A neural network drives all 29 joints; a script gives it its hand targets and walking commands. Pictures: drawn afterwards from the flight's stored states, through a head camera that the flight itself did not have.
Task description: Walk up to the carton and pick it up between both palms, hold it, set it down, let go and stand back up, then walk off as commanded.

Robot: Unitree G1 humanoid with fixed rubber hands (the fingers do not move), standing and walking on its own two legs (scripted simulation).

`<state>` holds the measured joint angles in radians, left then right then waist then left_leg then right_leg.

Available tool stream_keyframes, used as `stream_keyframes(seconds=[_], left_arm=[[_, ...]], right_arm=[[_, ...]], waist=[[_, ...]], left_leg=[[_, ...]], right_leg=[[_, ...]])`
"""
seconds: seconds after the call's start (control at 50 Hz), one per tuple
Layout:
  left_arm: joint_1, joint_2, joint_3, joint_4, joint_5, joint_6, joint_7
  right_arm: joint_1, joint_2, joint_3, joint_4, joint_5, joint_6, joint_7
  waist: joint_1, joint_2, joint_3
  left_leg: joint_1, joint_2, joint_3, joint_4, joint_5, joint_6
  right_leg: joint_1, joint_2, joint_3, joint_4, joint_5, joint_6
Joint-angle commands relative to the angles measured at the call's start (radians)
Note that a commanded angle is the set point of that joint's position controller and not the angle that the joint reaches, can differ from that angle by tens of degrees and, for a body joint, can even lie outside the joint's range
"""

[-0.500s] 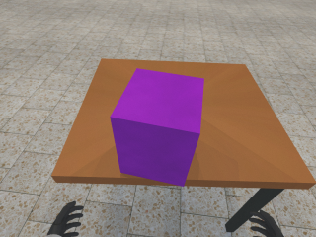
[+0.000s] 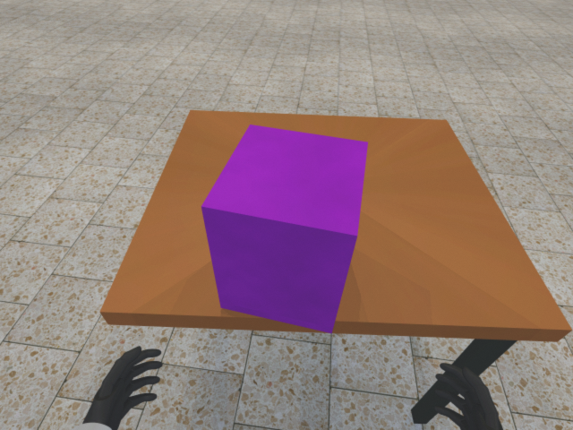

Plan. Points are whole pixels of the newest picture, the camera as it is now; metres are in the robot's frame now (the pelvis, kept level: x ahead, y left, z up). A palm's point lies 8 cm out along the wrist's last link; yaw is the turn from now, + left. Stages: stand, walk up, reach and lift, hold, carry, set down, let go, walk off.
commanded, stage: reach and lift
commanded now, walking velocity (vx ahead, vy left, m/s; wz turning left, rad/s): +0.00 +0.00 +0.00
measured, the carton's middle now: (290, 229) +0.44 +0.02 +0.04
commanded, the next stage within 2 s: none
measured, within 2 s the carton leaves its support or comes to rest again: neither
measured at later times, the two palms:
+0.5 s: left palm (111, 375) +0.19 +0.23 +0.04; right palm (459, 390) +0.19 -0.19 +0.04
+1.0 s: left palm (125, 293) +0.27 +0.22 +0.09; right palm (469, 317) +0.26 -0.20 +0.10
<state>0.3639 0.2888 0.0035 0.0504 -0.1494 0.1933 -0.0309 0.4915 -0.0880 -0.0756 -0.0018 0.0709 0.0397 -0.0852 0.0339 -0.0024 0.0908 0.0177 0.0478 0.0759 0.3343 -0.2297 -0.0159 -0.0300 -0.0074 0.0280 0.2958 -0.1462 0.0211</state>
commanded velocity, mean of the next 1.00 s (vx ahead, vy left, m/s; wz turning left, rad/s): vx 0.00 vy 0.00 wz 0.00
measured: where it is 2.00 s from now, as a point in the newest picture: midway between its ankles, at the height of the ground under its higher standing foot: outside the picture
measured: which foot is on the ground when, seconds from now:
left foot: down 0.00-1.00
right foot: down 0.00-1.00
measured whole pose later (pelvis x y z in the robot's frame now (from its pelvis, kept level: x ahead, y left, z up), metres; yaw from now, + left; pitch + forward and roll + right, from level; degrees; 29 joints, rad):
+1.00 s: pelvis +0.02 +0.00 +0.00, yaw +2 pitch -5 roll -1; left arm 0.09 0.29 0.10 -0.22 -0.25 0.42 -0.07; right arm 0.20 -0.16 -0.03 -0.30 0.26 0.32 -0.23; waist -0.01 -0.01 0.06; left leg 0.01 0.04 0.05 0.30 -0.23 -0.02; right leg -0.02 -0.01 0.00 0.26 -0.16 0.02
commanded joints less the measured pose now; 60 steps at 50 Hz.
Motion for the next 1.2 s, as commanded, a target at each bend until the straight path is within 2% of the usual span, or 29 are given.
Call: stream_keyframes(seconds=[0.0, 0.02, 0.04, 0.06, 0.08, 0.12, 0.16, 0.24, 0.28, 0.3, 0.32, 0.36, 0.4, 0.48, 0.62, 0.68, 0.72, 0.74, 0.8, 0.84, 0.86, 0.96, 1.02, 1.06, 1.1, 1.12, 1.14, 1.16, 1.18], left_arm=[[-0.052, 0.098, 0.023, -0.133, -0.054, -0.083, -0.002], [-0.065, 0.115, 0.018, -0.112, -0.051, -0.089, -0.013], [-0.067, 0.126, 0.026, -0.161, -0.046, -0.084, -0.019], [-0.041, 0.139, 0.059, -0.159, -0.042, -0.084, -0.02], [-0.024, 0.122, 0.042, -0.167, -0.05, -0.091, -0.034], [-0.105, 0.155, 0.045, -0.252, -0.071, -0.11, -0.032], [-0.086, 0.141, 0.04, -0.276, -0.069, -0.123, -0.022], [-0.053, 0.147, 0.047, -0.204, -0.072, -0.108, -0.04], [-0.031, 0.115, 0.024, -0.286, -0.096, -0.124, -0.045], [-0.086, 0.119, 0.01, -0.378, -0.101, -0.135, -0.037], [-0.059, 0.115, 0.018, -0.329, -0.099, -0.143, -0.037], [-0.062, 0.147, 0.019, -0.387, -0.104, -0.153, -0.024], [-0.029, 0.13, 0.034, -0.334, -0.084, -0.149, -0.03], [-0.091, 0.141, 0.014, -0.391, -0.12, -0.131, -0.027], [-0.197, 0.141, 0.048, -0.395, -0.113, -0.012, -0.016], [-0.197, 0.113, 0.047, -0.407, -0.117, 0.063, -0.015], [-0.251, 0.128, 0.09, -0.384, -0.108, 0.09, -0.028], [-0.25, 0.105, 0.091, -0.427, -0.097, 0.12, -0.023], [-0.354, 0.126, 0.109, -0.466, -0.104, 0.151, -0.026], [-0.342, 0.113, 0.134, -0.421, -0.117, 0.162, -0.035], [-0.374, 0.129, 0.149, -0.467, -0.102, 0.16, -0.024], [-0.409, 0.101, 0.156, -0.382, -0.069, 0.233, -0.056], [-0.488, 0.11, 0.171, -0.379, -0.059, 0.265, -0.053], [-0.617, 0.127, 0.176, -0.397, -0.066, 0.272, -0.049], [-0.559, 0.117, 0.195, -0.417, -0.082, 0.275, -0.05], [-0.656, 0.124, 0.165, -0.418, -0.079, 0.285, -0.047], [-0.678, 0.138, 0.179, -0.374, -0.089, 0.286, -0.053], [-0.671, 0.125, 0.188, -0.31, -0.076, 0.297, -0.05], [-0.677, 0.121, 0.191, -0.354, -0.067, 0.311, -0.054]], right_arm=[[-0.052, -0.068, -0.05, -0.212, 0.01, -0.028, -0.02], [-0.062, -0.059, -0.037, -0.195, 0.01, -0.012, -0.029], [-0.032, -0.037, -0.006, -0.234, 0.019, -0.003, -0.043], [0.01, -0.021, 0.029, -0.231, 0.033, 0.011, -0.047], [0.01, -0.018, 0.015, -0.241, 0.037, 0.01, -0.053], [-0.035, -0.017, 0.046, -0.313, 0.065, 0.007, -0.072], [-0.023, -0.002, 0.037, -0.316, 0.079, 0.006, -0.081], [0.021, -0.006, 0.01, -0.278, 0.057, 0.02, -0.096], [0.019, -0.001, 0.021, -0.354, 0.049, 0.008, -0.109], [-0.036, -0.01, 0.013, -0.39, 0.063, 0.004, -0.112], [0.036, 0.019, 0.015, -0.341, 0.052, -0.009, -0.117], [-0.029, -0.004, 0.058, -0.389, 0.082, -0.017, -0.114], [0.022, -0.016, 0.066, -0.325, 0.099, -0.019, -0.117], [-0.066, -0.032, 0.036, -0.376, 0.087, -0.006, -0.124], [-0.187, -0.064, 0.015, -0.367, 0.113, 0.092, -0.119], [-0.177, -0.11, 0.009, -0.355, 0.138, 0.143, -0.13], [-0.269, -0.102, 0.038, -0.416, 0.166, 0.169, -0.124], [-0.249, -0.109, 0.005, -0.423, 0.154, 0.182, -0.129], [-0.36, -0.132, 0.016, -0.517, 0.182, 0.201, -0.128], [-0.344, -0.135, 0.008, -0.493, 0.185, 0.217, -0.131], [-0.363, -0.113, 0.015, -0.48, 0.178, 0.234, -0.132], [-0.361, -0.142, 0.024, -0.384, 0.201, 0.285, -0.149], [-0.475, -0.157, 0.022, -0.406, 0.217, 0.289, -0.145], [-0.59, -0.172, 0.004, -0.447, 0.227, 0.301, -0.152], [-0.561, -0.185, -0.016, -0.47, 0.196, 0.29, -0.16], [-0.625, -0.201, -0.046, -0.428, 0.185, 0.301, -0.162], [-0.62, -0.203, -0.055, -0.43, 0.187, 0.312, -0.165], [-0.639, -0.182, -0.018, -0.369, 0.208, 0.317, -0.16], [-0.648, -0.194, -0.014, -0.377, 0.207, 0.329, -0.162]], waist=[[-0.011, 0.018, -0.003], [-0.002, -0.014, 0.02], [0.004, 0.037, 0.001], [0.02, 0.018, -0.001], [0.0, -0.017, 0.015], [0.023, 0.009, -0.018], [0.019, 0.069, -0.018], [-0.019, 0.027, 0.049], [-0.02, 0.024, 0.003], [-0.012, 0.069, -0.057], [-0.029, 0.041, -0.034], [0.013, 0.078, -0.056], [-0.001, 0.078, -0.056], [-0.017, 0.053, -0.081], [-0.021, 0.055, -0.079], [-0.065, 0.044, -0.067], [-0.019, 0.059, -0.084], [-0.057, 0.043, -0.08], [-0.028, 0.032, -0.146], [-0.046, -0.002, -0.163], [-0.011, 0.019, -0.168], [-0.072, 0.02, -0.14], [-0.044, 0.064, -0.173], [-0.059, 0.046, -0.205], [-0.072, -0.01, -0.249], [-0.094, 0.026, -0.27], [-0.091, -0.02, -0.268], [-0.075, -0.006, -0.268], [-0.083, -0.024, -0.267]], left_leg=[[-0.185, -0.014, 0.003, -0.084, 0.031, -0.005], [-0.174, -0.014, 0.013, -0.09, -0.006, 0.006], [-0.181, -0.027, 0.012, -0.074, 0.025, -0.002], [-0.162, -0.036, 0.005, -0.065, 0.067, 0.001], [-0.152, -0.028, -0.008, -0.067, 0.066, 0.005], [-0.166, -0.031, -0.003, -0.062, 0.058, 0.003], [-0.188, -0.017, -0.01, -0.066, 0.058, -0.001], [-0.184, -0.028, -0.028, -0.055, 0.01, -0.001], [-0.186, -0.03, -0.035, -0.054, 0.092, -0.008], [-0.175, -0.022, -0.039, -0.043, 0.139, -0.022], [-0.159, -0.019, -0.042, -0.03, 0.164, -0.023], [-0.131, -0.025, -0.048, -0.023, 0.24, -0.028], [-0.132, -0.017, -0.056, -0.002, 0.289, -0.039], [-0.132, -0.033, -0.046, -0.019, 0.241, -0.034], [-0.118, -0.022, -0.06, -0.065, 0.158, -0.026], [-0.077, -0.027, -0.054, -0.069, 0.244, -0.042], [-0.096, -0.036, -0.054, -0.052, 0.268, -0.037], [-0.056, -0.037, -0.049, -0.069, 0.287, -0.05], [-0.059, -0.048, -0.044, -0.046, 0.329, -0.04], [-0.08, -0.05, -0.04, -0.054, 0.27, -0.033], [-0.065, -0.049, -0.041, -0.058, 0.249, -0.026], [-0.048, -0.05, -0.053, -0.059, 0.274, -0.027], [-0.044, -0.057, -0.044, -0.051, 0.318, -0.046], [-0.066, -0.064, -0.031, -0.053, 0.271, -0.032], [-0.092, -0.056, -0.032, -0.047, 0.305, -0.032], [-0.068, -0.058, -0.03, -0.043, 0.307, -0.039], [-0.056, -0.053, -0.028, -0.044, 0.295, -0.033], [-0.07, -0.056, -0.031, -0.037, 0.296, -0.022], [-0.054, -0.054, -0.028, -0.046, 0.297, -0.027]], right_leg=[[0.057, 0.034, -0.022, -0.029, -0.006, -0.046], [0.045, 0.019, -0.006, -0.049, -0.042, -0.039], [0.041, 0.008, 0.006, -0.044, -0.025, -0.049], [0.047, -0.005, 0.026, -0.053, 0.008, -0.048], [0.044, 0.003, 0.013, -0.05, 0.02, -0.04], [0.051, 0.004, 0.013, -0.039, 0.005, -0.043], [0.091, 0.015, 0.011, -0.026, 0.015, -0.05], [0.04, 0.001, 0.01, -0.051, -0.043, -0.048], [0.067, -0.004, 0.005, -0.04, 0.05, -0.04], [0.066, 0.011, 0.001, -0.028, 0.053, -0.054], [0.073, 0.014, -0.013, -0.03, 0.069, -0.046], [0.074, 0.006, 0.005, -0.023, 0.14, -0.052], [0.079, 0.023, 0.007, -0.029, 0.161, -0.063], [0.09, 0.014, -0.003, -0.027, 0.137, -0.053], [0.084, 0.021, -0.01, -0.034, 0.061, -0.049], [0.081, 0.027, -0.023, -0.048, 0.136, -0.053], [0.093, 0.011, 0.011, -0.045, 0.185, -0.055], [0.081, 0.029, -0.013, -0.051, 0.191, -0.049], [0.107, 0.028, 0.004, -0.03, 0.259, -0.039], [0.119, 0.03, 0.005, -0.026, 0.247, -0.023], [0.09, 0.023, 0.009, -0.028, 0.216, -0.035], [0.124, 0.024, 0.018, -0.03, 0.301, -0.022], [0.116, 0.029, 0.022, -0.028, 0.302, -0.027], [0.105, 0.028, 0.014, -0.017, 0.298, -0.014], [0.13, 0.031, 0.013, -0.007, 0.366, -0.006], [0.111, 0.039, 0.003, -0.008, 0.339, -0.007], [0.105, 0.042, 0.004, -0.015, 0.326, -0.001], [0.129, 0.036, 0.011, -0.004, 0.357, -0.004], [0.126, 0.039, 0.008, -0.01, 0.336, -0.009]])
